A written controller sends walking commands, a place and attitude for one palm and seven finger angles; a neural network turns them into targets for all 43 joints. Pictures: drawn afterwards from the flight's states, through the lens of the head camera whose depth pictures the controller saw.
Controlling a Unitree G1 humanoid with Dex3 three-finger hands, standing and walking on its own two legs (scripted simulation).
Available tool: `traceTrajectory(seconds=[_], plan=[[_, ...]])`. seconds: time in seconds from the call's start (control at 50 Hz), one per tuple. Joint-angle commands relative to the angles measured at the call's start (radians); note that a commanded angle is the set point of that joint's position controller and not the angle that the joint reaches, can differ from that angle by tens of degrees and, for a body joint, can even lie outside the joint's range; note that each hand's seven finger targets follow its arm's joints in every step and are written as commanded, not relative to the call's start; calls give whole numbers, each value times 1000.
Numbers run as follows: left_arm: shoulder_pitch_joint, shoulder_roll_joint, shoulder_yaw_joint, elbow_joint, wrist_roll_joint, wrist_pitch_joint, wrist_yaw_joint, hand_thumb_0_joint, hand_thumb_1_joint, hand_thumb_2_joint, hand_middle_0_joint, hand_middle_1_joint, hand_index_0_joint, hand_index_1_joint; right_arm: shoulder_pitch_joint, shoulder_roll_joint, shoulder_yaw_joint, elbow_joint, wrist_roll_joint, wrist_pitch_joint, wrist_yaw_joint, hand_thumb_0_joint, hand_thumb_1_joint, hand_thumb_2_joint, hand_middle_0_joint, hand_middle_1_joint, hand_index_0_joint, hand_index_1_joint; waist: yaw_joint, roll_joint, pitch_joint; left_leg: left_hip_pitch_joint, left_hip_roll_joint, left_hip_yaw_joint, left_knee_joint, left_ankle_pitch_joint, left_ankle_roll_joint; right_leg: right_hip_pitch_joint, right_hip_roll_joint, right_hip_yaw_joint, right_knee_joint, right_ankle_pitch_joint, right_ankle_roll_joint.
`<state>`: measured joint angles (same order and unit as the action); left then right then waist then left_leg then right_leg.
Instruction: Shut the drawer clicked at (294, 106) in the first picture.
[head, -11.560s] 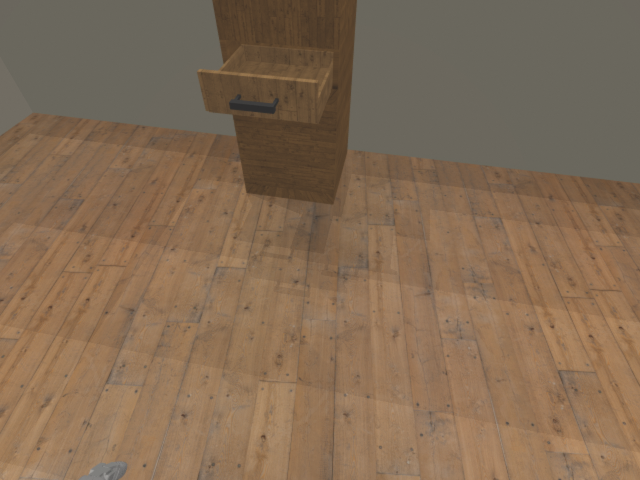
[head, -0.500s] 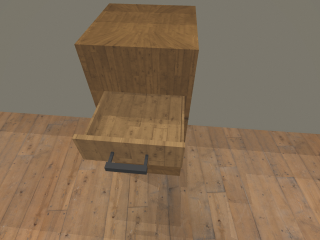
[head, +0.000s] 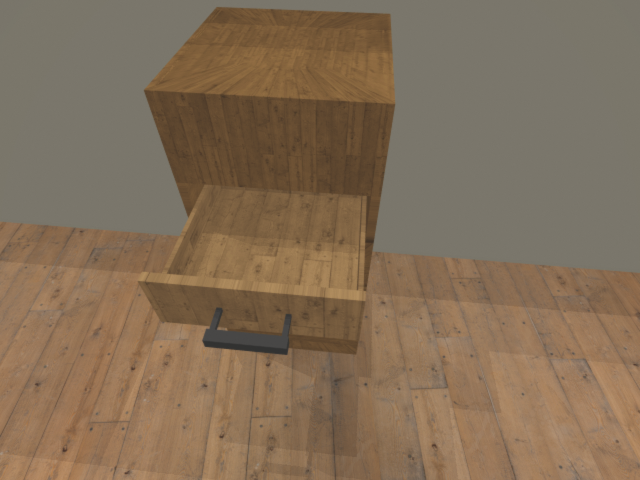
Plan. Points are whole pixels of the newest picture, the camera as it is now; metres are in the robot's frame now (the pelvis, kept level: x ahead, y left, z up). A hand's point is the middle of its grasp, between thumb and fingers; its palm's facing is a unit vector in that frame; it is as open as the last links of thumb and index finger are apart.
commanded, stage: look again from close up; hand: left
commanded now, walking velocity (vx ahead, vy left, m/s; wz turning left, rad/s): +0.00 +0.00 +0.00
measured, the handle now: (249, 329) +0.38 +0.15 -0.13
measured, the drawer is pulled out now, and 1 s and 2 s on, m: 0.26 0.26 0.26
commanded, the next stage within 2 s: raise the hand and make a fist in 0.38 s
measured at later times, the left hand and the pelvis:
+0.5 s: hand out of the picture -0.02 +0.16 -0.18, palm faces +0.03 -0.98 -0.18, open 7.4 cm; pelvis +0.00 +0.00 +0.00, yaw +0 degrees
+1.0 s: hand out of the picture +0.12 +0.15 -0.09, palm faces +0.07 -1.00 -0.02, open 5.4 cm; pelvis -0.02 -0.02 -0.10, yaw +3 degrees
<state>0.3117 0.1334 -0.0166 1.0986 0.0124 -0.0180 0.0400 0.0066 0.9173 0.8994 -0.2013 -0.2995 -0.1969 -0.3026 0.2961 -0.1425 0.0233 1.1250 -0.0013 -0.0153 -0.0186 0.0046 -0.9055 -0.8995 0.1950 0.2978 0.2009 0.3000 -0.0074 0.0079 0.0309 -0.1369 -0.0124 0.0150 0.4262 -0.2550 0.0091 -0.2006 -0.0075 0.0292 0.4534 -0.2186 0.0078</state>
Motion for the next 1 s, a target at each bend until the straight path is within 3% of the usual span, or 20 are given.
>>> traceTrajectory(seconds=[0.0, 0.44, 0.46, 0.48, 0.5, 0.52, 0.54, 0.56, 0.58, 0.62, 0.64, 0.68, 0.7, 0.72, 0.76, 0.82, 0.84, 0.9, 0.94, 0.98], plan=[[69, 95, 15, -30, -2, -15, 4, 0, 900, 900, -200, -300, -200, -300, 72, -91, -20, -18, -3, -14, -4, 0, -900, -900, 200, 300, 200, 300, 1, -27, 54, -57, 89, -67, -90, 86, 15, -8, -82, 75, -85, 100, -39], [92, 82, 17, -26, 0, -13, 3, 0, 900, 900, -200, -300, -200, -300, 86, -80, -20, -7, -2, -18, -7, 0, -900, -900, 200, 300, 200, 300, 5, -13, 67, -60, 93, -67, -100, 76, 17, -14, -77, 64, -90, 84, -39], [138, 140, 27, 13, 11, -35, 38, 0, 900, 900, -200, -300, -200, -300, -49, -115, -27, -85, -2, -28, -3, 0, -900, -900, 200, 300, 200, 300, 53, -66, 61, -135, 108, -25, 114, 162, -14, 7, -140, 97, -59, 501, -27], [-601, 308, 85, -1550, -230, -253, 8, 0, 900, 900, -220, -322, -220, -322, -20, -300, -46, -446, 38, -172, -53, 0, -900, -900, 200, 300, 200, 300, -88, 129, -459, 114, 7, -26, -34, 159, 12, 121, -48, 13, 13, 240, -22], [-206, 213, 88, -1247, -136, -177, 56, 0, 900, 900, -240, -343, -240, -343, -135, -186, -18, -384, 39, -267, -84, 0, -900, -900, 200, 300, 200, 300, 6, 243, -355, 74, 25, 25, -36, 182, 22, 68, 4, -43, 48, 73, -53], [-157, 141, 20, -1153, -146, -125, 99, 0, 900, 900, -260, -365, -260, -365, -107, -212, -39, -339, 43, -315, -74, 0, -900, -900, 200, 300, 200, 300, -29, 207, -261, -33, 34, 6, -35, 65, -3, -6, 7, -79, 35, -17, -40], [97, -68, -92, -927, -149, -24, 93, 0, 900, 900, -280, -387, -280, -387, -83, -168, -31, -331, 57, -322, -59, 0, -900, -900, 200, 300, 200, 300, -32, 78, -77, -151, 35, -23, -50, -60, 1, -86, 4, -110, 30, -69, -32], [-37, -72, -122, -1161, -201, -54, 65, 0, 900, 900, -300, -408, -300, -408, -87, -208, -28, -412, 68, -339, -60, 0, -900, -900, 200, 300, 200, 300, -44, 51, 0, -191, 28, -52, -33, -112, 8, -120, -3, -114, 34, -110, -22], [-41, -38, -115, -1183, -200, -104, 51, 0, 900, 900, -320, -430, -320, -430, -113, -225, -35, -430, 66, -363, -71, 0, -900, -900, 200, 300, 200, 300, -64, -26, 25, -206, 25, -56, 11, -157, 13, -181, -1, -116, 31, -179, -14], [2, -47, -106, -1079, -182, -190, 18, 0, 900, 900, -360, -473, -360, -473, -108, -236, -49, -491, 37, -396, -63, 0, -900, -900, 200, 300, 200, 300, -73, -183, 78, -306, -7, -55, 125, -189, 19, -316, 1, -120, 64, -300, -7], [-18, -49, -89, -1033, -169, -244, -9, 0, 900, 900, -380, -495, -380, -495, -98, -235, -64, -506, 24, -399, -50, 0, -900, -900, 200, 300, 200, 300, -73, -271, 37, -356, -13, -54, 187, -187, 11, -383, 4, -123, 111, -341, -6], [235, -58, -37, -938, -200, -368, -105, 0, 900, 900, -420, -538, -420, -538, -119, -224, -88, -581, 8, -404, -20, 0, -900, -900, 200, 300, 200, 300, 11, -357, -21, -477, -14, -33, 279, -195, -4, -430, 2, -115, 192, -396, -13], [313, -37, -4, -947, -216, -432, -163, 0, 900, 900, -440, -560, -440, -560, -144, -226, -97, -621, 2, -395, -1, 0, -900, -900, 200, 300, 200, 300, 39, -337, -62, -512, -23, -15, 318, -185, -11, -416, 3, -104, 227, -390, -21], [375, 16, 57, -929, -216, -490, -218, 0, 900, 900, -460, -582, -460, -582, -155, -232, -108, -653, 4, -381, 28, 0, -900, -900, 200, 300, 200, 300, 67, -213, -97, -512, -36, 3, 346, -146, -23, -388, 3, -97, 271, -323, -40], [357, 94, 111, -976, -195, -597, -313, 0, 900, 900, -500, -625, -500, -625, -204, -239, -121, -719, -6, -347, 62, 0, -900, -900, 200, 300, 200, 300, 63, -101, -164, -568, -45, 20, 442, -84, -27, -389, -4, -87, 389, -168, -56], [379, 144, 161, -1066, -146, -562, -303, 0, 900, 900, -560, -690, -560, -690, -221, -208, -124, -788, 12, -266, 64, 0, -900, -900, 200, 300, 200, 300, 105, -31, -232, -664, -48, 35, 500, -79, -8, -407, -6, -56, 494, -89, -60], [323, 100, 104, -1184, -157, -548, -291, 0, 900, 900, -580, -712, -580, -712, -244, -203, -115, -836, 16, -249, 62, 0, -900, -900, 200, 300, 200, 300, 95, 33, -248, -673, -49, 40, 510, -101, -4, -431, -8, -44, 508, -108, -59], [209, 118, 119, -1439, -188, -563, -225, 0, 900, 900, -640, -777, -640, -777, -199, -180, -111, -859, 14, -235, 48, 0, -900, -900, 200, 300, 200, 300, 69, 149, -362, -634, -24, 4, 565, -45, 7, -484, 4, -40, 560, -60, -62], [123, 127, 101, -1612, -195, -611, -202, 0, 900, 900, -680, -820, -680, -820, -149, -185, -110, -841, 5, -232, 32, 0, -900, -900, 200, 300, 200, 300, 14, 139, -446, -594, -4, -22, 632, 20, 16, -537, 17, -37, 593, -11, -53], [108, 76, 6, -1638, -200, -645, -230, 0, 900, 900, -720, -863, -720, -863, -132, -184, -91, -814, 1, -244, 28, 0, -900, -900, 200, 300, 200, 300, -34, 130, -416, -611, 5, -42, 675, 40, 22, -605, 19, -46, 600, -7, -47]])
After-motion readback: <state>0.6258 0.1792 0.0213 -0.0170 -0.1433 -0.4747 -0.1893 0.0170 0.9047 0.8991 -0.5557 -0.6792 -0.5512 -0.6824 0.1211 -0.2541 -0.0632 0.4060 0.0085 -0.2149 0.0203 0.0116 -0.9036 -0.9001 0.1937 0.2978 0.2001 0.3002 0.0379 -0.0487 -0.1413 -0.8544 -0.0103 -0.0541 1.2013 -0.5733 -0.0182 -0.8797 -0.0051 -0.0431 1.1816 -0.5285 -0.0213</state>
